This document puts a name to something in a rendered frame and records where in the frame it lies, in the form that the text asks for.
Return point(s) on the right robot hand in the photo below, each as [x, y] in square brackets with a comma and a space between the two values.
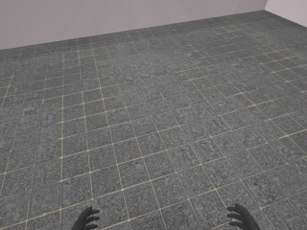
[247, 221]

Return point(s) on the left robot hand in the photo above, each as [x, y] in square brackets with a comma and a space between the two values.
[83, 219]

